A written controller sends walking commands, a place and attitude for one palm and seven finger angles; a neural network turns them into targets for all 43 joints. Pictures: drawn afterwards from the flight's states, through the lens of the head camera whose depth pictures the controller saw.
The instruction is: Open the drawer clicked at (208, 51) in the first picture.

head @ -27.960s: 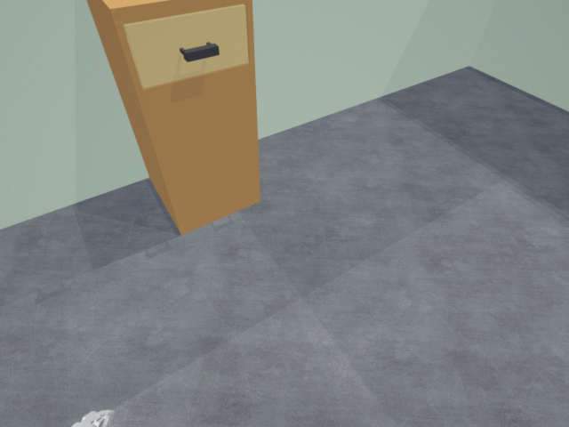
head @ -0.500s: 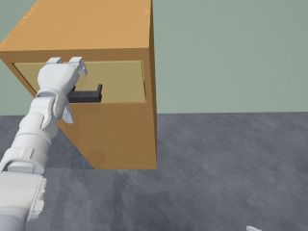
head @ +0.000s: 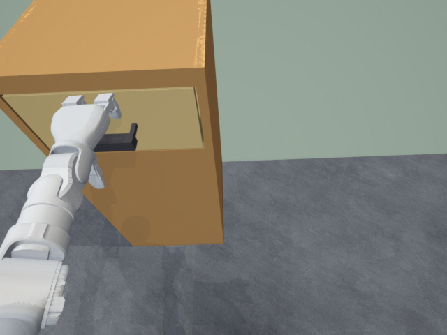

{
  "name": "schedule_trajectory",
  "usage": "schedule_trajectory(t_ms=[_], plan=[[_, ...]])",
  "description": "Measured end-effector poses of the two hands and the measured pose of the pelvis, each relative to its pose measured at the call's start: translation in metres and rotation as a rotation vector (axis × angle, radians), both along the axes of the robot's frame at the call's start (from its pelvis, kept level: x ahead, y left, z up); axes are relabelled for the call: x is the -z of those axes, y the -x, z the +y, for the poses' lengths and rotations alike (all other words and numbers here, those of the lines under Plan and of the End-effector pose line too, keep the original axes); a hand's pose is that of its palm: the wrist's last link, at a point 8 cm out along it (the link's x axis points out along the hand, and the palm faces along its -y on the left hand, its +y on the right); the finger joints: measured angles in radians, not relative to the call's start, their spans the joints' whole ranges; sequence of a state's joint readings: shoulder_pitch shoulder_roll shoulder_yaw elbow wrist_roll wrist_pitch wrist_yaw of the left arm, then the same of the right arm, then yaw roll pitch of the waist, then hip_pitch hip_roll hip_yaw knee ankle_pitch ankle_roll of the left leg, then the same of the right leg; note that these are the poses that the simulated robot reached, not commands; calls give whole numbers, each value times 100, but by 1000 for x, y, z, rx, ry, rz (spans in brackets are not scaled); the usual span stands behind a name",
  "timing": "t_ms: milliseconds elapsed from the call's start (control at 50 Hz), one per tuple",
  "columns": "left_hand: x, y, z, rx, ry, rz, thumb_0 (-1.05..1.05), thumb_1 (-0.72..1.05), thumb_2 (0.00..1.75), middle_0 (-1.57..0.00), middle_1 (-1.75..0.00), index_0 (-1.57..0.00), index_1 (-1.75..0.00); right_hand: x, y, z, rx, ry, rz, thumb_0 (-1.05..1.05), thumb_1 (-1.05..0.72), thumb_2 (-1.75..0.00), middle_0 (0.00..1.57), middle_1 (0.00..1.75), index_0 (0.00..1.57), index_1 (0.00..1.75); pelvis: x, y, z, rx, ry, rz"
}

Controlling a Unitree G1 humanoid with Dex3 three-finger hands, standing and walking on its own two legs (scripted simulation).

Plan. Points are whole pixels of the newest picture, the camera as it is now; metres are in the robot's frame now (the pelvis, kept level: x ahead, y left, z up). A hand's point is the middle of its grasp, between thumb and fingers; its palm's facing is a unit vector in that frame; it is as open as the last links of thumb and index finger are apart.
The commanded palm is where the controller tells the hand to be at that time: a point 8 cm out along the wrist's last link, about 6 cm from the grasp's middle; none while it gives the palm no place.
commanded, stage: lower the fingers behind the handle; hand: left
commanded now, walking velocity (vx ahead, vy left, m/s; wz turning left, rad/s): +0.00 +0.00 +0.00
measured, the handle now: (111, 135) +0.50 +0.25 +0.04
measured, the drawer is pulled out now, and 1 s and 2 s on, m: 0.00 0.00 0.00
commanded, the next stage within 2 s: lift the fingers back up to retry in 1.30 s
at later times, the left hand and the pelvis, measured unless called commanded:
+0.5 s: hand (97, 153) +0.44 +0.26 +0.05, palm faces -0.01 +0.01 -1.00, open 13.8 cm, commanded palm +0.42 +0.26 +0.10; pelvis +0.00 +0.01 -0.01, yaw +0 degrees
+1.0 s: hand (98, 156) +0.44 +0.26 +0.05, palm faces -0.02 +0.03 -1.00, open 13.8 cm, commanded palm +0.42 +0.26 +0.07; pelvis -0.01 +0.01 -0.01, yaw +0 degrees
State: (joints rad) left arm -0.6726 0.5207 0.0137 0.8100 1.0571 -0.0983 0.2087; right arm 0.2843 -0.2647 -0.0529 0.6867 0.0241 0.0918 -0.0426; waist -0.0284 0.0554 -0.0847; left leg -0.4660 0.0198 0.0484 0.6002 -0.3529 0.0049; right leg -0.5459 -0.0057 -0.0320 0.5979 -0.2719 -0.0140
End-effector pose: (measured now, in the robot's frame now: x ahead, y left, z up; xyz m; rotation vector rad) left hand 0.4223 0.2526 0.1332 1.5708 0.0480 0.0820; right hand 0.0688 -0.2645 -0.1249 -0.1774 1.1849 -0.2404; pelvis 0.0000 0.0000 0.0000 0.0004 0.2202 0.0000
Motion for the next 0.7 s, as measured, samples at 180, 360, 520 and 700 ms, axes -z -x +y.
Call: schedule_trajectory(t_ms=[180,360,520,700], plan=[[16,3,7,-37,2,114,0,-49,30,-32,-120,-32,-120,-2,0,-3,3,18,8,0,-91,-90,20,30,20,30,-1,-2,1,-11,5,-2],[25,0,-3,53,34,46,0,-49,30,-32,-120,-32,-121,-3,1,-3,6,39,0,0,-91,-90,20,30,20,30,4,1,4,-3,5,17],[30,3,7,-22,-13,30,0,-49,30,-29,-119,-32,-120,6,15,6,10,0,40,0,-91,-90,20,30,20,30,6,3,7,-3,8,37],[28,0,6,-31,-18,66,0,-49,30,-27,-123,-32,-120,6,25,9,17,4,55,0,-91,-90,20,30,20,30,7,6,8,-6,7,29]])
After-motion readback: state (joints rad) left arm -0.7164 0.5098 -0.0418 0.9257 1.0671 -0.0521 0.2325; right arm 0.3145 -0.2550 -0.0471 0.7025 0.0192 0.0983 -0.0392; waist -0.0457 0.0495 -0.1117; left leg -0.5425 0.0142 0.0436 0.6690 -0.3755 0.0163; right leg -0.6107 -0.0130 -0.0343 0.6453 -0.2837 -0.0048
